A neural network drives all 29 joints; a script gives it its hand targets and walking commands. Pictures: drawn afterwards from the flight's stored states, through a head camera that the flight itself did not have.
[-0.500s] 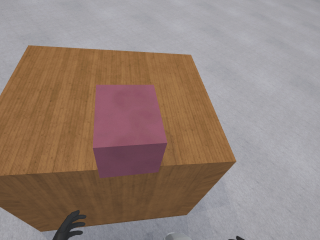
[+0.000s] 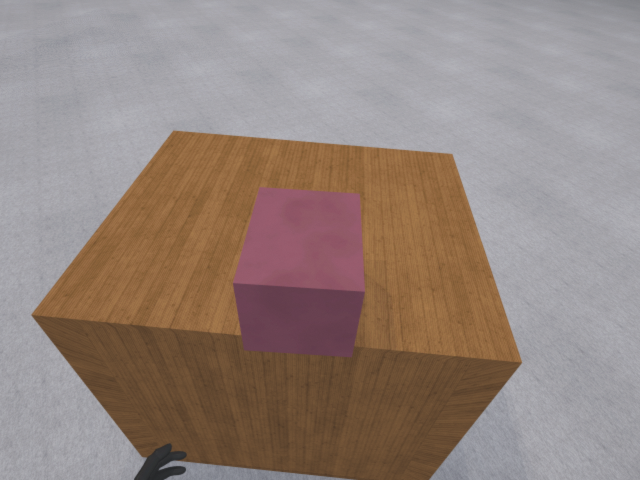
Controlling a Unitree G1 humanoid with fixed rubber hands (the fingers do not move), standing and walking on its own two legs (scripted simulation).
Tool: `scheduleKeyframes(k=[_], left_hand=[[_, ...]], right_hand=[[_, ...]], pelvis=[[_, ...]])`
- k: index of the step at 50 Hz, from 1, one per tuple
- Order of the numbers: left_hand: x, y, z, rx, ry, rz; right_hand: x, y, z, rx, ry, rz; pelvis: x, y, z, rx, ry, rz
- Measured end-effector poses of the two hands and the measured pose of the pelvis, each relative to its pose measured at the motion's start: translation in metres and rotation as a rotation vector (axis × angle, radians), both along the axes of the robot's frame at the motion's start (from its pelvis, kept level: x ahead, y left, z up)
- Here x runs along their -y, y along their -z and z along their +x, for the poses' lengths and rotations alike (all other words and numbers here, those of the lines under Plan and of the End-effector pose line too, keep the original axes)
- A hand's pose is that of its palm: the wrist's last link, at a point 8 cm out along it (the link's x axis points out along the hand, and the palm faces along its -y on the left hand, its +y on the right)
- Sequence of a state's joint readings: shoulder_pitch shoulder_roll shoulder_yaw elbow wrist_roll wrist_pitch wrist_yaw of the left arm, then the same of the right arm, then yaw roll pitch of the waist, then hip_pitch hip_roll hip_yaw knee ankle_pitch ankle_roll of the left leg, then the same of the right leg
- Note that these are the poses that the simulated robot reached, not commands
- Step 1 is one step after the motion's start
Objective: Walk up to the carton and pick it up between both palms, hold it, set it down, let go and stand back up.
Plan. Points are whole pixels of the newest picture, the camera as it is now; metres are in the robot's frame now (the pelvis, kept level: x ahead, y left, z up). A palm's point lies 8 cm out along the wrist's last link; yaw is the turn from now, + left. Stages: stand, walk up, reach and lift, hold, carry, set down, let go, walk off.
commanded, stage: walk up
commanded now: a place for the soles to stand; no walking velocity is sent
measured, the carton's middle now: (304, 269) +0.46 +0.03 +0.01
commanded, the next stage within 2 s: none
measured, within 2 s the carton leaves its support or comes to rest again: neither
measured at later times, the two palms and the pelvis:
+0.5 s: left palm out of the picture +0.14 +0.18 -0.09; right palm out of the picture +0.11 -0.23 -0.10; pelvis +0.02 -0.01 +0.01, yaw +1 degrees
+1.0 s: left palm out of the picture +0.14 +0.20 -0.10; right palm out of the picture +0.16 -0.22 -0.09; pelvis +0.06 -0.02 +0.02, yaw +5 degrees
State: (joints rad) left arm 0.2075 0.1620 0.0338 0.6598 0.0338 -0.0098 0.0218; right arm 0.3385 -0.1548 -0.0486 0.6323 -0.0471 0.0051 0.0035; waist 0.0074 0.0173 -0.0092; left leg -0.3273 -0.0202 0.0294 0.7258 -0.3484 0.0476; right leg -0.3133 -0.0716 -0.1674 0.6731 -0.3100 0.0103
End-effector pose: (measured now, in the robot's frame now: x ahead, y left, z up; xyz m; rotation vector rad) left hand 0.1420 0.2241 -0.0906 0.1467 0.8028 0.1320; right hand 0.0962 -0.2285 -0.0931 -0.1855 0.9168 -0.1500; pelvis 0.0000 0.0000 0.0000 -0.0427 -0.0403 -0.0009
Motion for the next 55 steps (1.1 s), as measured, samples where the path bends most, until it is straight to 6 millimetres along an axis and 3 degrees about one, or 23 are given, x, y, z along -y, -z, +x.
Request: scheduleKeyframes(k=[7, 12, 16, 22, 36, 55], left_hand=[[-0.005, 0.012, -0.017, -0.117, 0.042, -0.013], [0.011, 0.012, -0.015, -0.149, 0.066, -0.029], [0.027, 0.012, -0.007, -0.150, 0.078, -0.037], [0.044, 0.003, 0.001, -0.111, 0.053, -0.036], [0.027, -0.007, 0.016, -0.095, -0.032, -0.028], [0.021, 0.008, -0.006, -0.192, -0.124, -0.050]], right_hand=[[-0.016, -0.016, -0.007, 0.033, 0.067, -0.001], [-0.016, -0.014, -0.023, -0.026, 0.098, 0.008], [-0.008, -0.006, -0.025, -0.055, 0.109, 0.025], [0.003, 0.005, -0.003, -0.060, 0.064, 0.064], [-0.004, -0.001, 0.042, -0.049, -0.020, 0.081], [-0.006, 0.000, 0.074, -0.083, -0.082, 0.049]], pelvis=[[-0.006, -0.009, 0.003, -0.010, 0.003, 0.030], [-0.005, -0.014, 0.004, -0.013, -0.002, 0.039], [0.001, -0.012, 0.007, -0.021, 0.007, 0.057], [0.009, -0.011, 0.017, -0.023, -0.005, 0.028], [0.016, -0.019, 0.043, -0.028, -0.046, 0.037], [0.017, -0.019, 0.062, -0.031, -0.108, 0.024]])
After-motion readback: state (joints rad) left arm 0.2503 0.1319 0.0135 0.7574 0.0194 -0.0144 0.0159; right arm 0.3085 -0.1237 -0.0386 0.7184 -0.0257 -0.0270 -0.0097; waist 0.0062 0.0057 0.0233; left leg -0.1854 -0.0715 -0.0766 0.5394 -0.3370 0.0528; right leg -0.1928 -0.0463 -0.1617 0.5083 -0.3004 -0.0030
